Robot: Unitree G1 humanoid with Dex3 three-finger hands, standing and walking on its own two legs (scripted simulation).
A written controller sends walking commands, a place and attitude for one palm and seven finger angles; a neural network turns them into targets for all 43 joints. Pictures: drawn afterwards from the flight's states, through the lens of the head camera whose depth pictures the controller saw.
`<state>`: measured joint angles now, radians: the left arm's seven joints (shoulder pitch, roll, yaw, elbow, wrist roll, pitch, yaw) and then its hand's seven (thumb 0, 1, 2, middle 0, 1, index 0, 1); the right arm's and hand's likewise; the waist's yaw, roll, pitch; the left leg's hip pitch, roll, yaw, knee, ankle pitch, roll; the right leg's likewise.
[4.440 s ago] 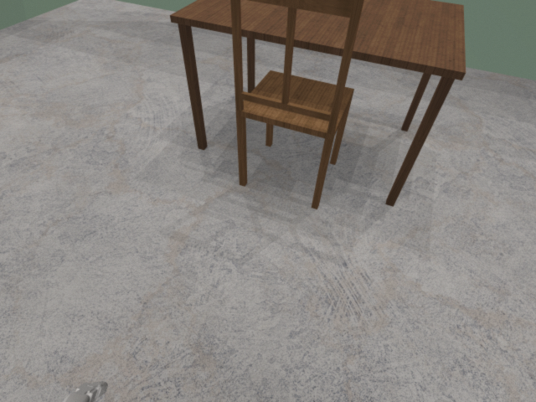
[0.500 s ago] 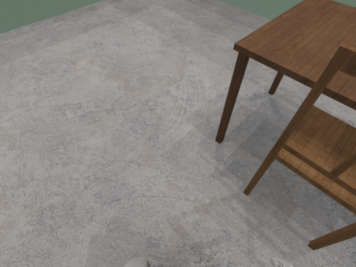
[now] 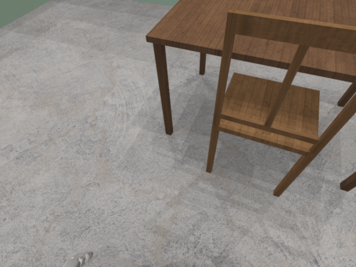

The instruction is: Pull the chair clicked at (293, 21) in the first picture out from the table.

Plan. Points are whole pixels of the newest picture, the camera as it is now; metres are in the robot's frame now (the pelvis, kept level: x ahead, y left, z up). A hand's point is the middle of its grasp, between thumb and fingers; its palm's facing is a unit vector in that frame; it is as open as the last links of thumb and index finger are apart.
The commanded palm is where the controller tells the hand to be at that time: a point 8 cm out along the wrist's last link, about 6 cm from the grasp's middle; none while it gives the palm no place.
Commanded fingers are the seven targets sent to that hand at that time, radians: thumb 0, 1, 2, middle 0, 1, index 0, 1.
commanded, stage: turn to face it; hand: left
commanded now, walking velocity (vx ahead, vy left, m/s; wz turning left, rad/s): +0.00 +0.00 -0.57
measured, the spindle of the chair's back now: (282, 92) +0.64 -0.32 -0.03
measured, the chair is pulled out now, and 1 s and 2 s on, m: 0.00 0.00 0.00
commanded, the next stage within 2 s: take the last steps up to it in 0.56 s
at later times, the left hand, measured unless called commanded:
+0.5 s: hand out of the picture +0.11 +0.20 -0.16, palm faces -0.15 -0.97 -0.21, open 7.4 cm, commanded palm none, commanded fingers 0.00 0.90 0.90 -0.20 -0.30 -0.20 -0.30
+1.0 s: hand out of the picture +0.09 +0.11 -0.14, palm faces -0.29 -0.93 -0.21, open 7.3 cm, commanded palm none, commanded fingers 0.00 0.90 0.90 -0.20 -0.30 -0.20 -0.30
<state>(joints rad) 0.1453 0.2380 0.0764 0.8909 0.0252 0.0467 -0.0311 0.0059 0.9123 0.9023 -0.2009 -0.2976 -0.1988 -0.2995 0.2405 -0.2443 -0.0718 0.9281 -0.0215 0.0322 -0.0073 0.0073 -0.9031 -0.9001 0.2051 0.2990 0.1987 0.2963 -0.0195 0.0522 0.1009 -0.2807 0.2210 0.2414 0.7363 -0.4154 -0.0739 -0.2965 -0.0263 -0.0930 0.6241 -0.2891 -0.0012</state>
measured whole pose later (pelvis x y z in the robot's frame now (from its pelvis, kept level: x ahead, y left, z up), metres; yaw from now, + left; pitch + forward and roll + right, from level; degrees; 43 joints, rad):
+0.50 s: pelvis -0.01 +0.01 +0.01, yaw -13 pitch +0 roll +0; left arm 0.19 0.24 0.08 0.93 0.01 0.07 0.00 0.01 0.91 0.90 -0.21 -0.30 -0.20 -0.30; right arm 0.18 -0.19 -0.03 0.91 -0.02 0.02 -0.03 0.01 -0.91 -0.90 0.20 0.30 0.20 0.30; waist 0.01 -0.05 0.04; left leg -0.25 0.03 0.07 0.55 -0.29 0.00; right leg -0.37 0.07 0.08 0.70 -0.37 -0.01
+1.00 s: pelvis +0.01 -0.05 +0.02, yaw -20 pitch +0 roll +1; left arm 0.32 0.13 0.04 1.04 0.02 -0.03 0.00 0.00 0.91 0.90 -0.20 -0.30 -0.20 -0.30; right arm 0.30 -0.22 -0.06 1.07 -0.04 0.03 0.01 0.01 -0.91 -0.90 0.20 0.30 0.19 0.30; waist -0.01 0.04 0.00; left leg -0.47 0.11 0.08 1.01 -0.36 -0.02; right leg -0.09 0.02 -0.08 0.39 -0.30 -0.06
